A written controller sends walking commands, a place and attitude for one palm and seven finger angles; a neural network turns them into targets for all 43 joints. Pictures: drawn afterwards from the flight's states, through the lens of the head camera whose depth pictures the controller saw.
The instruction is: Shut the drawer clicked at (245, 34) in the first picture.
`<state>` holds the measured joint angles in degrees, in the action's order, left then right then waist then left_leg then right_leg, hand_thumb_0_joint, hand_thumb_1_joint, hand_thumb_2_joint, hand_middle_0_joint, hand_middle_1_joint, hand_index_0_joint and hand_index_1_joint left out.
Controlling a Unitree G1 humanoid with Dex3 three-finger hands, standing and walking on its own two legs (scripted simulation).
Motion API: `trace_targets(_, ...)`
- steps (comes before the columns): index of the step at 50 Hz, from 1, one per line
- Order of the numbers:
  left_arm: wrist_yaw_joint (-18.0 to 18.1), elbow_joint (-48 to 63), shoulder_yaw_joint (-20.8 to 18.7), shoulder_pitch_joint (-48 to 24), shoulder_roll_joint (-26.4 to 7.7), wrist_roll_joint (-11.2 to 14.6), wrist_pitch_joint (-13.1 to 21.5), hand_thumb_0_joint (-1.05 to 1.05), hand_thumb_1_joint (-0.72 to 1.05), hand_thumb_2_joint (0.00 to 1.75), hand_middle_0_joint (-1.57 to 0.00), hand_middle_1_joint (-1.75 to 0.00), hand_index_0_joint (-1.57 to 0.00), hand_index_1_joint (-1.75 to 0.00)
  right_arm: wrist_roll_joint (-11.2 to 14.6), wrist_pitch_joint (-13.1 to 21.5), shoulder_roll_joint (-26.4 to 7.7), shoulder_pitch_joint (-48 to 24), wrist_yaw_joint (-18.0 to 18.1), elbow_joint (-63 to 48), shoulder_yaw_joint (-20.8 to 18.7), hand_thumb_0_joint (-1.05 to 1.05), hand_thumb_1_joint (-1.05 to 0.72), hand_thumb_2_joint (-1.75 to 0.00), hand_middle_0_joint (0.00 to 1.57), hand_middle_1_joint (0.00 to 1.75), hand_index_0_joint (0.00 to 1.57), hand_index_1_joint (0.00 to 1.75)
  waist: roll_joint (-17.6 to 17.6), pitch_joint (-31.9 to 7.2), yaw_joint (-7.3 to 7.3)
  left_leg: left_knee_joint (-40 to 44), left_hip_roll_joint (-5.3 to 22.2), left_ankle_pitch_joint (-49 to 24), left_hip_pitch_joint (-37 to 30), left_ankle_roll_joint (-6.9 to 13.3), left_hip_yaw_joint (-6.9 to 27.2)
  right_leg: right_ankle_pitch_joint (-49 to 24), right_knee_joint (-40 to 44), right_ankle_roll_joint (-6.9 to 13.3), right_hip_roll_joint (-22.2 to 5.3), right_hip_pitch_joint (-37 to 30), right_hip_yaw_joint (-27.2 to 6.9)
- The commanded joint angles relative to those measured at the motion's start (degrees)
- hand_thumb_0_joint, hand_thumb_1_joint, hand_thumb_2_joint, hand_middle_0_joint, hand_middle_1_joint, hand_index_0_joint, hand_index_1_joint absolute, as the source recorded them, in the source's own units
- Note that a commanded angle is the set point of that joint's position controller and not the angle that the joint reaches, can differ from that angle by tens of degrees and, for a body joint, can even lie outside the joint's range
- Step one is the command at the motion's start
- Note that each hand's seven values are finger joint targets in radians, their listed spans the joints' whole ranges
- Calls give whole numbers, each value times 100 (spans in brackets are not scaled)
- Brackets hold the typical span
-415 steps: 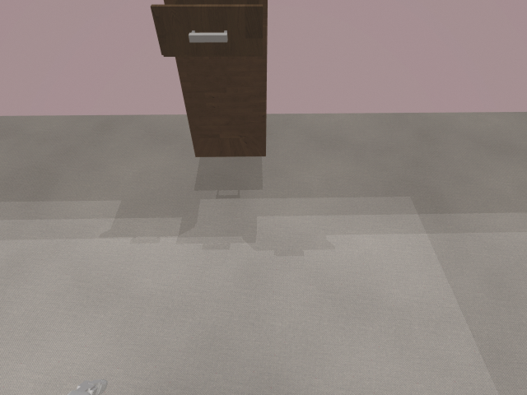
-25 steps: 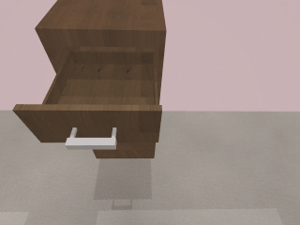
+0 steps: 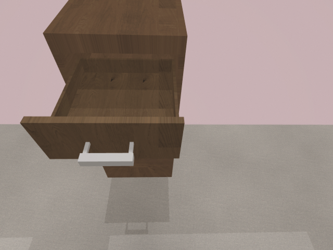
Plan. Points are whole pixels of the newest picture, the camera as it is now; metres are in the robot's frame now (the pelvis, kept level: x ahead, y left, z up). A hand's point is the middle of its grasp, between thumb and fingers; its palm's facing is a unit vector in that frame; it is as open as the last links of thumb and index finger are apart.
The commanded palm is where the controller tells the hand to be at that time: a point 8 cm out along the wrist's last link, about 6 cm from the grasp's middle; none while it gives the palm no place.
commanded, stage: look again from close up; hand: left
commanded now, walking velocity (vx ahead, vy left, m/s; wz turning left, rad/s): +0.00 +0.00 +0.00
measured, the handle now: (108, 152) +0.33 +0.17 +0.04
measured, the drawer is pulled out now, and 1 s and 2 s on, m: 0.28 0.28 0.28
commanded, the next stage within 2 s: raise the hand and make a fist in 0.34 s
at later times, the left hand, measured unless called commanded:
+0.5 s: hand out of the picture +0.01 +0.17 -0.17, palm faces +0.09 -0.97 -0.22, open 7.3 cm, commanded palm +0.09 +0.20 -0.06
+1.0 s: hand out of the picture +0.12 +0.14 +0.00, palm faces +0.22 -0.97 -0.08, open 5.2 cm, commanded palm +0.10 +0.19 +0.01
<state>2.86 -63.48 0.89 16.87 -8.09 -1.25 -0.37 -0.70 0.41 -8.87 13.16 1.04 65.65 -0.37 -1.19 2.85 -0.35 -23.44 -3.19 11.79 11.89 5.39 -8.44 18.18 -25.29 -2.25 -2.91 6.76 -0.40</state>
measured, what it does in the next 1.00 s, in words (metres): lowers itself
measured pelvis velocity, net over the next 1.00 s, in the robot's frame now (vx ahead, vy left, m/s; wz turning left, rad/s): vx -0.02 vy -0.07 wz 0.12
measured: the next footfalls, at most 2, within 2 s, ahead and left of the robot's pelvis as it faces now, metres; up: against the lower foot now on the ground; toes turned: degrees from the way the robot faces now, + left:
none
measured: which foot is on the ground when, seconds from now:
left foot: down 0.00-1.00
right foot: down 0.00-1.00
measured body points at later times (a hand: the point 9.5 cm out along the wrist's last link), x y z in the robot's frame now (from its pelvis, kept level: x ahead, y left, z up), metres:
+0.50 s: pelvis +0.00 -0.01 +0.00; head +0.02 +0.00 +0.45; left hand +0.01 +0.22 -0.15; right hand +0.01 -0.23 -0.15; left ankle +0.02 +0.06 -0.74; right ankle -0.05 -0.14 -0.74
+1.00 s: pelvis -0.02 -0.07 -0.07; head +0.00 -0.07 +0.38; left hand +0.10 +0.19 +0.01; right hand +0.23 -0.27 -0.10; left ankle +0.02 +0.06 -0.74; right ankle -0.03 -0.13 -0.74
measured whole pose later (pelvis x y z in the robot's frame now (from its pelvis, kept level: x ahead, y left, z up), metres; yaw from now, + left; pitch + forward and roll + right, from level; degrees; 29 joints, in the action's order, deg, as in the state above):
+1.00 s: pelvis -0.02 -0.07 -0.07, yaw +7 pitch +8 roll -1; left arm -10.9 6.5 -8.1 34.6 -12.6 14.7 26.6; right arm 1.3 11.3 -14.3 9.7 1.7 27.4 -0.7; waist 0.8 -7.5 2.0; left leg -58.6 1.2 24.2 42.8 -0.1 1.2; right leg 30.5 -57.0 5.4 2.6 35.4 9.2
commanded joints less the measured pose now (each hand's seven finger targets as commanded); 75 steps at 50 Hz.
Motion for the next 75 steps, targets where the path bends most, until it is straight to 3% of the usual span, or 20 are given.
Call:
trace_targets(1,13,96,-117,543,-513,27,54,0,90,90,-20,-30,-20,-30,23,94,-625,351,78,-133,-102,0,-90,-90,20,30,20,30,17,-44,27,506,1035,-836,-632,-215,1097,-810,346,260,-342,670,-218)
trace_targets(21,12,22,-128,608,-422,22,64,0,90,90,-20,-30,-20,-30,24,99,-527,482,91,-59,-96,0,-90,-90,20,30,20,30,41,95,8,577,1027,-669,-592,-244,1062,-809,416,280,-330,749,-275)
trace_targets(22,182,10,-59,607,-603,-75,197,0,90,90,-20,-30,-20,-30,53,133,-814,351,34,-540,-53,0,-90,-90,20,30,20,30,-213,199,-12,-362,1173,-2169,-113,-359,1198,-1126,350,256,-309,752,-197)
trace_targets(23,241,8814,-688,-3092,-1782,946,1245,0,90,90,-22,-32,-22,-32,298,903,-1685,637,229,-2640,-279,0,-90,-90,20,30,20,30,615,-2878,-640,-139,633,-2445,-2220,-626,1310,-1719,-291,279,277,878,429)
trace_targets(24,528,7944,-641,-997,-1514,601,1025,0,90,90,-24,-34,-24,-34,277,1490,-1194,106,353,-2279,-23,0,-90,-90,20,30,20,30,1643,-3046,-62,139,1026,-2649,-2518,-772,1431,-455,-1029,391,277,1214,281)
trace_targets(25,747,6952,65,720,-450,671,302,0,90,90,-26,-37,-26,-37,318,1692,-955,142,290,-2227,-130,0,-90,-90,20,30,20,30,1477,-1896,-138,551,984,-1961,-1554,-1044,1623,429,-1479,329,276,1711,352)
trace_targets(26,671,6762,684,854,413,809,146,0,90,90,-28,-39,-28,-39,366,1772,-987,281,232,-2112,-94,0,-90,-90,20,30,20,30,955,-833,-203,530,896,-1053,-785,-880,1520,357,-1455,278,215,1945,329)
trace_targets(27,574,7275,797,547,398,940,350,0,90,90,-30,-41,-30,-41,379,1880,-1151,142,189,-2485,-141,0,-90,-90,20,30,20,30,740,-365,-242,287,810,-151,-256,-696,1486,397,-1167,301,216,1993,449)
trace_targets(29,423,7018,107,536,-227,891,884,0,90,90,-34,-45,-34,-45,212,1937,-1354,-19,160,-2846,-203,0,-90,-90,20,30,20,30,-127,-219,-397,-436,545,1040,653,-526,1491,358,-582,336,295,2233,600)
trace_targets(33,-855,5881,-61,2076,253,1354,2359,0,90,90,-42,-54,-42,-54,143,1776,-1277,-509,-55,-3506,-341,0,-90,-90,20,30,20,30,-1633,-442,99,-1753,359,888,2141,-563,1019,1019,-1336,373,345,3092,532)
trace_targets(35,-1555,5718,-845,2431,-429,1478,3095,0,90,90,-46,-58,-46,-58,194,1618,-1316,-615,-211,-3777,-463,0,-90,-90,20,30,20,30,-936,-611,326,-2201,278,848,2568,-638,850,973,-1633,479,237,3035,169)
trace_targets(37,-1693,6419,-1274,2244,-990,1428,3020,0,90,90,-50,-62,-50,-62,248,1426,-1309,-896,-193,-4349,-463,0,-90,-90,20,30,20,30,-192,-1046,498,-2353,169,882,2705,-507,635,898,-1811,478,186,2776,-40)
trace_targets(41,-1266,8278,-1293,1337,-1076,1536,2592,0,90,90,-58,-71,-58,-71,271,1093,-1104,-724,2,-4816,-385,0,-90,-90,20,30,20,30,600,-1545,291,-2457,222,956,2330,-379,708,1003,-1746,430,262,2801,-230)
trace_targets(44,-1043,8923,-1293,1006,-1062,1593,2953,0,90,90,-64,-78,-64,-78,233,1121,-979,-349,95,-4680,-327,0,-90,-90,20,30,20,30,468,-1633,-35,-2876,297,489,2312,-326,847,131,-1674,269,210,2750,-532)
trace_targets(47,-1452,8894,-831,478,-942,1634,3366,0,90,90,-70,-84,-70,-84,216,1327,-1050,-287,135,-4457,-223,0,-90,-90,20,30,20,30,456,-1357,-415,-3192,350,546,2424,-301,975,-44,-1582,104,148,3097,-727)
trace_targets(49,-1847,8479,-797,537,-1011,1744,3296,0,90,90,-74,-88,-74,-88,269,1457,-1143,-329,174,-4336,-172,0,-90,-90,20,30,20,30,372,-1208,-435,-3182,356,732,2525,-291,1017,242,-1367,31,96,3086,-824)
trace_targets(55,-2132,7856,-1724,1325,-1537,1935,2006,0,90,90,-86,-101,-86,-101,392,1479,-1128,-560,298,-4273,-175,0,-90,-90,20,30,20,30,-258,-1744,118,-2748,328,315,2324,-303,1072,-625,-1055,-282,-182,1796,-1025)
trace_targets(59,-1863,8381,-1871,1883,-1213,2066,1904,0,90,90,-94,-110,-94,-110,367,1450,-951,-605,267,-4293,-194,0,-90,-90,20,30,20,30,-359,-1785,306,-2345,310,-214,2007,-349,1027,-2365,-1296,-310,-177,1266,-622)
trace_targets(65,-1838,8796,-1572,2399,-1020,2004,2264,0,90,90,-106,-123,-106,-123,387,1685,-1004,-563,182,-4265,-228,0,-90,-90,20,30,20,30,-399,-1519,239,-2165,319,-432,1590,-303,958,-2476,-1256,-310,-29,1528,-402)
trace_targets(75,-1294,10049,-828,2309,-889,1579,2137,0,90,90,-126,-145,-126,-145,364,1948,-1063,-481,87,-4351,-206,0,-90,-90,20,30,20,30,222,-1317,126,-1697,426,-276,934,-239,1068,-659,-1303,264,323,2141,390)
